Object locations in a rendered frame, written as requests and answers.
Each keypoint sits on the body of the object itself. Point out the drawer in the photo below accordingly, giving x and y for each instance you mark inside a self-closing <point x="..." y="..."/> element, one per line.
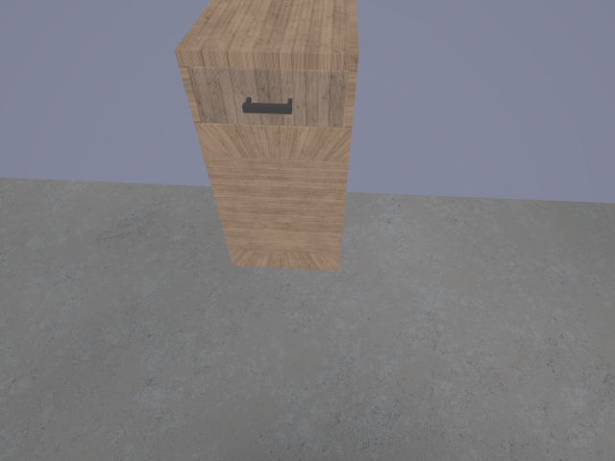
<point x="318" y="96"/>

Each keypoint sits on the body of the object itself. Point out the handle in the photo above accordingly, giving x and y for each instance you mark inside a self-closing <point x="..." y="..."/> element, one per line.
<point x="249" y="107"/>

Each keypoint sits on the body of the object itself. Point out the cabinet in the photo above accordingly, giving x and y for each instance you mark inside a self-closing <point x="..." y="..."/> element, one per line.
<point x="279" y="190"/>

